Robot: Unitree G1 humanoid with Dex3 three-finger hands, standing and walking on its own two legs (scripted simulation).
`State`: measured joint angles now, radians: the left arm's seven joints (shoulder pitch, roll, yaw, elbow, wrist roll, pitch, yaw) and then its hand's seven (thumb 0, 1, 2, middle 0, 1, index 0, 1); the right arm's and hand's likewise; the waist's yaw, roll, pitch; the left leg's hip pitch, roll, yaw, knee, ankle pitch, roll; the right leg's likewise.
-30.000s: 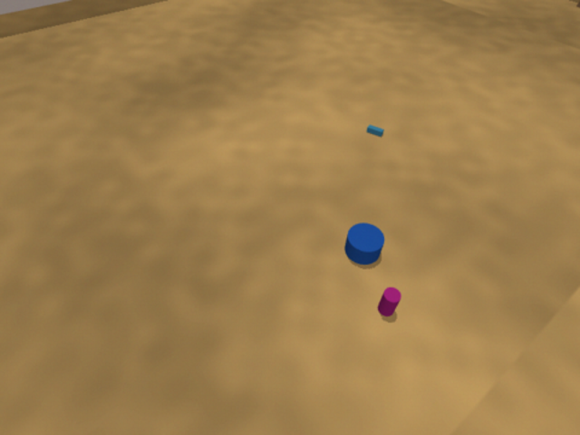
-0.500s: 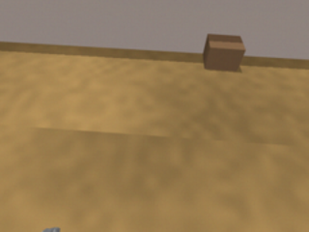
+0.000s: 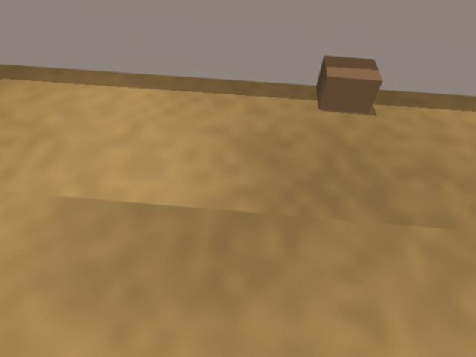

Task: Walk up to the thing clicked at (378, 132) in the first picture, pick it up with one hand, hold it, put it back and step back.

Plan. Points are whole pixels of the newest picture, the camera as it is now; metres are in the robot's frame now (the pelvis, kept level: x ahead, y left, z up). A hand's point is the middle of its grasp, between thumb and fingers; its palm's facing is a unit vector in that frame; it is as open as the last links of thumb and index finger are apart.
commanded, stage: stand
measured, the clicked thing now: out of the picture -1.26 -0.54 -0.77
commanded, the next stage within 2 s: walk up in 0.68 s
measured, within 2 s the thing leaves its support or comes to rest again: neither
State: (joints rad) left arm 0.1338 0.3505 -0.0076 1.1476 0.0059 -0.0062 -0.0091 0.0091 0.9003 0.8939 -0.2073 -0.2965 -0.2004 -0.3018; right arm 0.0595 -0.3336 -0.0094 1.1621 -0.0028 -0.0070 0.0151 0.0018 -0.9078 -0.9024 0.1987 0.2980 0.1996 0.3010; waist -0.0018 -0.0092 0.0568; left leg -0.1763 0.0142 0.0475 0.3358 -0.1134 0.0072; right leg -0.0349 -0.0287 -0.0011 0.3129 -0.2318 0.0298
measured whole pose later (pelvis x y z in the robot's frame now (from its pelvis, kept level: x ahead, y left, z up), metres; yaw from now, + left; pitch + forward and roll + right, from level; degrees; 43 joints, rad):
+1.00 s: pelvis +0.01 +0.07 -0.02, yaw -20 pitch -1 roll -1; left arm 0.27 0.42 0.06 0.84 0.04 0.04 0.03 0.01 0.90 0.89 -0.21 -0.30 -0.20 -0.30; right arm 0.01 -0.40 -0.10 0.83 -0.02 0.03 0.05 0.00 -0.91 -0.90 0.20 0.30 0.20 0.30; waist 0.03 -0.01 0.17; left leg -0.27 -0.02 -0.02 0.62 -0.32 0.03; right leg -0.36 0.05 0.25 0.76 -0.43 0.05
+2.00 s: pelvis +0.02 +0.08 -0.03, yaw -65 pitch -1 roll +0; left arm 0.26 0.47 0.10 0.69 0.00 0.07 -0.10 0.01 0.90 0.89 -0.21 -0.30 -0.20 -0.30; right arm 0.32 -0.46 -0.06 0.71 -0.04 -0.04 -0.02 0.00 -0.90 -0.90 0.20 0.30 0.20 0.30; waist -0.02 -0.05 0.13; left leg -0.33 0.20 0.14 0.70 -0.34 -0.05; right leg -0.39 -0.05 0.09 0.84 -0.46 0.01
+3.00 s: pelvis +0.05 +0.08 -0.02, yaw -104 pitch -2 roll +1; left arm 0.34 0.38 0.05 0.72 0.03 -0.01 0.03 0.01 0.89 0.89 -0.21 -0.30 -0.21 -0.30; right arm 0.09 -0.44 -0.06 0.77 -0.01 0.07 0.04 0.00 -0.91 -0.90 0.20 0.30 0.20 0.30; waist 0.03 0.10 0.14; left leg -0.54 0.01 -0.09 1.03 -0.40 -0.02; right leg -0.36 0.12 0.27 0.62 -0.22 0.02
